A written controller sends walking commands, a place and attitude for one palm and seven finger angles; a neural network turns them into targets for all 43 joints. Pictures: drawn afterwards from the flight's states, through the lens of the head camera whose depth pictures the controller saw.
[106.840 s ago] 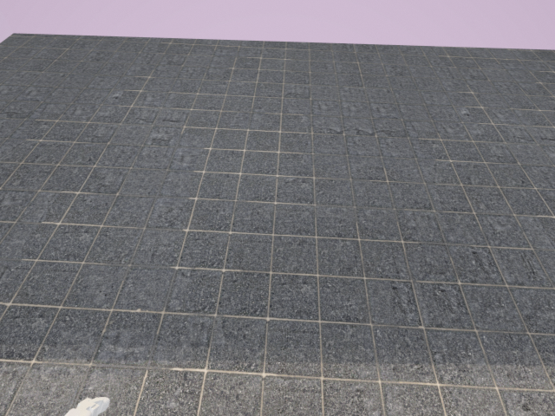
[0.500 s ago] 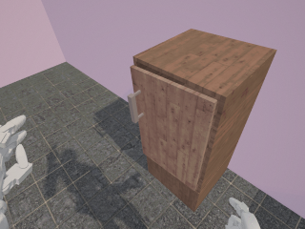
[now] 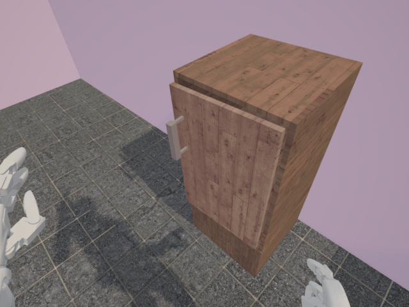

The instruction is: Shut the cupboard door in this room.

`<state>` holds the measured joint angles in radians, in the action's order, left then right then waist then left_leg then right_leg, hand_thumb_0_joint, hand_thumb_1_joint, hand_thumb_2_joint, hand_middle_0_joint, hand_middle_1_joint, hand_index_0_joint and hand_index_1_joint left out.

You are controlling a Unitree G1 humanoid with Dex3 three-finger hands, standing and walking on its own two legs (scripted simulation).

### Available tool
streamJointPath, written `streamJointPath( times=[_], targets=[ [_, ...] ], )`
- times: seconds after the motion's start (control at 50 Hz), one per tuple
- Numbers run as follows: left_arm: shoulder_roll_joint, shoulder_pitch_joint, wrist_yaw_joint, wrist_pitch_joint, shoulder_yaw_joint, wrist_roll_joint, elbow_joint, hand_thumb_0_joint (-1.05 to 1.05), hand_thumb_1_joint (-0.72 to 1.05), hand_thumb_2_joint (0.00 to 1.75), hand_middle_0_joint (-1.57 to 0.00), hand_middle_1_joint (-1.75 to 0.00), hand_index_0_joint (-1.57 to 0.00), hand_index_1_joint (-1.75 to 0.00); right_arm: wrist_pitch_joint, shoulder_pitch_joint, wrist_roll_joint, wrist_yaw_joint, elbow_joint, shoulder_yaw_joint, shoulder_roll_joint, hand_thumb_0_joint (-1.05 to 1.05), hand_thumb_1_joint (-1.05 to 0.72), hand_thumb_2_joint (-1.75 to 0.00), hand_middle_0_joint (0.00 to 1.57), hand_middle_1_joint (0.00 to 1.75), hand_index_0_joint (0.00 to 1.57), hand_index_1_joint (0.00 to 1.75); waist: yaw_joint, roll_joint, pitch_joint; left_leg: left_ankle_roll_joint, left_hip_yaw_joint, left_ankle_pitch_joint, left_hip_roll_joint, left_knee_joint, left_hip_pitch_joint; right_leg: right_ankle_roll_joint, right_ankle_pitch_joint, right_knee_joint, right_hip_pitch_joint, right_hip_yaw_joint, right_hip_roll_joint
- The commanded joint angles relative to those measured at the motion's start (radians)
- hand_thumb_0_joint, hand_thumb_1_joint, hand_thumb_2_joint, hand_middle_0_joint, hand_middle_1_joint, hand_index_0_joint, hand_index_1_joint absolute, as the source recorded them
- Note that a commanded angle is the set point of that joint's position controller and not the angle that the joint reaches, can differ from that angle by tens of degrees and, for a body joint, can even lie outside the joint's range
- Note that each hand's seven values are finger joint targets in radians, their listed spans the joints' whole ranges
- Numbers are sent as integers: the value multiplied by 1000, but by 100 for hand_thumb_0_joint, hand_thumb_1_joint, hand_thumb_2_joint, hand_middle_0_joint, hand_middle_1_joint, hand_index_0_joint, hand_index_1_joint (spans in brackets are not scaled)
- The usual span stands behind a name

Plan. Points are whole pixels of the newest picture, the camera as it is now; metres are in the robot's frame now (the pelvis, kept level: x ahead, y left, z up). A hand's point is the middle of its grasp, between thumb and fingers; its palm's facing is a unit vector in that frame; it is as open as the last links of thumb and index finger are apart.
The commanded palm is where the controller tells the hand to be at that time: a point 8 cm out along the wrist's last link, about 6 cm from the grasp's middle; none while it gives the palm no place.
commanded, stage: step back with the hand held close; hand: left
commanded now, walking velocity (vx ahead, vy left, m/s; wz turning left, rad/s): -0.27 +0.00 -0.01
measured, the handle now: (178, 138) +0.63 +0.16 -0.05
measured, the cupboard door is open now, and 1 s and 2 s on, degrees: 3 3 3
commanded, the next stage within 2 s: stop stepping back and stand still in 1.50 s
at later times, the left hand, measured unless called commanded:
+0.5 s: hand (17, 242) +0.16 +0.28 +0.16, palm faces +0.37 -0.78 -0.50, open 7.4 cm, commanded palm +0.10 +0.32 +0.17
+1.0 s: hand out of the picture +0.10 +0.30 +0.16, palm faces +0.44 -0.75 -0.48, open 7.4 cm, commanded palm +0.04 +0.33 +0.17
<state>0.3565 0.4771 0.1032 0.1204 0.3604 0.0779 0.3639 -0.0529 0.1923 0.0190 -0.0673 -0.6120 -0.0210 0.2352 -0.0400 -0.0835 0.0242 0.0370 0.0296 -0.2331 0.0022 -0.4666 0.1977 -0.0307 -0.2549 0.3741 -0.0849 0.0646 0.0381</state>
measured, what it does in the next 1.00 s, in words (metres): shifts its weight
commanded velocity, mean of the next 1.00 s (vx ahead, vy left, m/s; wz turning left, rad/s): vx -0.31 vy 0.00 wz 0.00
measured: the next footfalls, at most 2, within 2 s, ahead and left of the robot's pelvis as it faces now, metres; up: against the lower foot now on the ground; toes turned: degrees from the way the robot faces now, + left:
right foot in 1.56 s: -0.25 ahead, -0.09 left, +0.00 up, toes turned +0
left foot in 1.84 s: -0.09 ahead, +0.13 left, +0.00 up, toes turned -1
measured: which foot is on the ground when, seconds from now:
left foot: down 0.00-1.00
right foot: down 0.00-1.00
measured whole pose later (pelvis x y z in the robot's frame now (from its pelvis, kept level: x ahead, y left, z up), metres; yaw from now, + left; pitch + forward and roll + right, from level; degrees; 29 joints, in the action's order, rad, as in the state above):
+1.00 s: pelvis -0.10 +0.02 -0.02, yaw +1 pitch +1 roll -3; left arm 0.45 0.53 0.15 0.26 0.48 0.04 0.52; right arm -0.07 0.20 -0.01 -0.08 -0.59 0.00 0.22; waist 0.01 -0.01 -0.03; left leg 0.08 0.03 -0.15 0.01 -0.63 0.50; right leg 0.00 -0.25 0.61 -0.37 -0.02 0.07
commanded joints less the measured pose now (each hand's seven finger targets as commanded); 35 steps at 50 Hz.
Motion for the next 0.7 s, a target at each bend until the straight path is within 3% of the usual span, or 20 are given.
streamJointPath(
  times=[0.0, 0.08, 0.18, 0.32, 0.34, 0.36, 0.44, 0.52, 0.54, 0.56, 0.62, 0.64, 0.68],
  targets=[
    [207, -32, 19, 94, 128, -2, 190, 0, 90, 90, -20, -30, -20, -30, -15, -120, -3, -12, 163, 60, 118, 0, -90, -90, 20, 30, 20, 30, 27, 29, 57, 10, -66, 163, -47, 21, -45, 12, 192, -71, -151, -120, -131],
    [240, 10, 26, 94, 160, 5, 231, 0, 90, 90, -20, -30, -20, -30, 15, -116, -1, -25, 188, 68, 126, 0, -90, -90, 20, 30, 20, 30, 25, 18, 144, 9, -71, 367, -70, 37, -58, 29, 348, 22, -84, -80, -99],
    [254, 48, 33, 79, 175, 9, 264, 0, 90, 90, -20, -30, -20, -30, 46, -107, 5, -30, 215, 73, 130, 0, -90, -90, 20, 30, 20, 30, 27, 26, 173, 4, -82, 443, -89, 40, -20, 31, 390, 87, -54, -71, -83],
    [257, 81, 45, 85, 185, 7, 277, 0, 90, 90, -20, -30, -20, -30, 47, -98, 6, -33, 226, 75, 133, 0, -90, -90, 20, 30, 20, 30, 31, 34, 136, 17, -106, 219, -107, 77, 123, 36, 271, 102, -51, -96, -76],
    [284, 78, 49, 89, 214, 6, 282, 0, 90, 90, -20, -30, -20, -30, 43, -105, 1, -36, 223, 78, 139, 0, -90, -90, 20, 30, 20, 30, 28, 23, 141, 19, -109, 174, -105, 79, 147, 36, 262, 99, -38, -104, -78],
    [255, 85, 49, 91, 187, 6, 282, 0, 90, 90, -20, -30, -20, -30, 41, -97, 4, -35, 225, 72, 131, 0, -90, -90, 20, 30, 20, 30, 33, 28, 130, 19, -117, 144, -105, 83, 171, 34, 238, 105, -38, -102, -81],
    [277, 58, 57, 113, 216, -10, 309, 0, 90, 90, -20, -30, -20, -30, 20, -99, -2, -40, 223, 76, 146, 0, -90, -90, 20, 30, 20, 30, 34, -28, 99, 42, -158, -112, -124, 148, 314, 39, 149, 138, 17, -106, -52],
    [246, 32, 62, 132, 198, -25, 296, 0, 90, 90, -20, -30, -20, -30, -2, -84, -4, -41, 217, 72, 143, 0, -90, -90, 20, 30, 20, 30, 40, -25, 50, 59, -192, -338, -139, 183, 458, 38, 47, 167, 49, -117, -42],
    [266, 23, 64, 135, 217, -29, 292, 0, 90, 90, -20, -30, -20, -30, -8, -85, -8, -43, 212, 76, 148, 0, -90, -90, 20, 30, 20, 30, 39, -18, 48, 59, -192, -360, -135, 174, 471, 37, 22, 156, 45, -128, -44],
    [237, 19, 63, 139, 190, -31, 291, 0, 90, 90, -20, -30, -20, -30, -12, -74, -6, -41, 208, 72, 138, 0, -90, -90, 20, 30, 20, 30, 43, 2, 43, 55, -185, -353, -126, 151, 465, 31, 2, 142, 24, -136, -56],
    [241, -6, 70, 152, 183, -35, 308, 0, 90, 90, -20, -30, -20, -30, -29, -58, -12, -35, 197, 76, 139, 0, -90, -90, 20, 30, 20, 30, 48, 43, 38, 37, -157, -329, -95, 75, 388, 11, -112, 58, -94, -179, -89],
    [265, -9, 74, 152, 202, -33, 321, 0, 90, 90, -20, -30, -20, -30, -33, -61, -17, -35, 189, 78, 144, 0, -90, -90, 20, 30, 20, 30, 48, 45, 44, 31, -155, -307, -87, 57, 347, 4, -133, 33, -131, -193, -99],
    [242, -20, 79, 159, 170, -33, 341, 0, 90, 90, -20, -30, -20, -30, -41, -59, -17, -33, 182, 70, 134, 0, -90, -90, 20, 30, 20, 30, 53, 39, 39, 23, -152, -263, -83, 48, 298, 0, -148, 15, -189, -185, -105]
  ],
)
